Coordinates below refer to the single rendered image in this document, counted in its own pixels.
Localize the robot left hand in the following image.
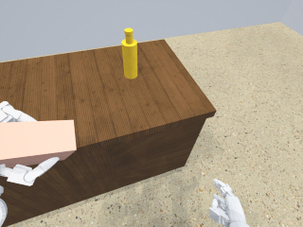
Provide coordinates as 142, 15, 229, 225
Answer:
0, 101, 60, 186

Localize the sponge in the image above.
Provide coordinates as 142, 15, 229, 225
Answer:
0, 119, 77, 168

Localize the table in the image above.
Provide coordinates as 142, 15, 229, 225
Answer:
0, 39, 217, 227

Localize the robot right hand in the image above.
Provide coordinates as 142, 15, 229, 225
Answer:
209, 179, 246, 227

